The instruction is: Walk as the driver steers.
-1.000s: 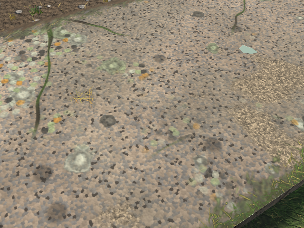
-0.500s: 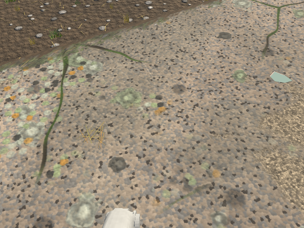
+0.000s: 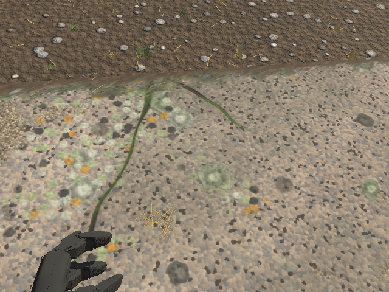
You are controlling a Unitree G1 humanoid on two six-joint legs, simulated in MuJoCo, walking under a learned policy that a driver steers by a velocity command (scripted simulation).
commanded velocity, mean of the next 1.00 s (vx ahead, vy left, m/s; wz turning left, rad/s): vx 0.07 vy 0.00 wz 0.16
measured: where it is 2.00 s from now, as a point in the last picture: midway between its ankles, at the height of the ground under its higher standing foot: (203, 263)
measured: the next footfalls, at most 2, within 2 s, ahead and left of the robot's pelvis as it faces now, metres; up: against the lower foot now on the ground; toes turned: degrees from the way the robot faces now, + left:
right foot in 0.16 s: +0.26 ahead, -0.10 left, +0.00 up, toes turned +12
left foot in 0.62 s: +0.11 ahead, +0.11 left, +0.00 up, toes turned +16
